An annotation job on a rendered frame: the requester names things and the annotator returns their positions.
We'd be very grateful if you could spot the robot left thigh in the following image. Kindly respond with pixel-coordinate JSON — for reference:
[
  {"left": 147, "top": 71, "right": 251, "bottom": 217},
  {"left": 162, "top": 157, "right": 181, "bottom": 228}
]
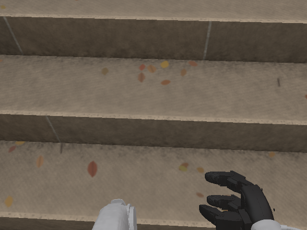
[{"left": 92, "top": 202, "right": 137, "bottom": 230}]

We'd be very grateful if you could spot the left robot shin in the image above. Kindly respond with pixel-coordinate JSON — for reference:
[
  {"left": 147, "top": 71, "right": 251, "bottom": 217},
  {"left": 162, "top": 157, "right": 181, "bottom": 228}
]
[{"left": 99, "top": 198, "right": 126, "bottom": 213}]

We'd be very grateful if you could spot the robot right forearm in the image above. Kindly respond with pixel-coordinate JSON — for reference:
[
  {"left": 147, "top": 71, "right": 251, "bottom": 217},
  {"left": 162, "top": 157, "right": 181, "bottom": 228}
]
[{"left": 250, "top": 219, "right": 281, "bottom": 230}]

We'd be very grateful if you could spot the robot right hand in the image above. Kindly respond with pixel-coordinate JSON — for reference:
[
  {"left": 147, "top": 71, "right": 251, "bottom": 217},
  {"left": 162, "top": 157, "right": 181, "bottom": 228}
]
[{"left": 199, "top": 171, "right": 275, "bottom": 230}]

